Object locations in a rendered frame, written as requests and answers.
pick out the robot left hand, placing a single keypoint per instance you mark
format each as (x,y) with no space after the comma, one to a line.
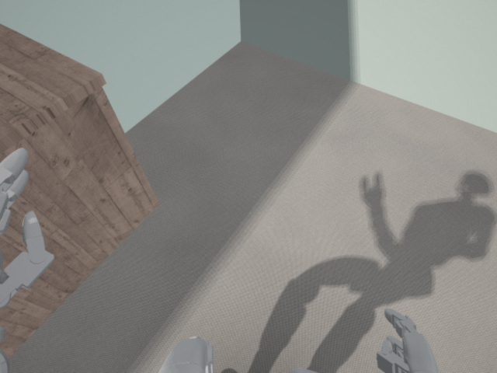
(25,269)

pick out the robot left thigh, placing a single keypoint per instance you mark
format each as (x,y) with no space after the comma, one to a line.
(190,356)

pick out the robot right hand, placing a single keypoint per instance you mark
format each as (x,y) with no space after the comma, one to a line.
(411,355)

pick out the counter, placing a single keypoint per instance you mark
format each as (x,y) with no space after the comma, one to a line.
(86,186)

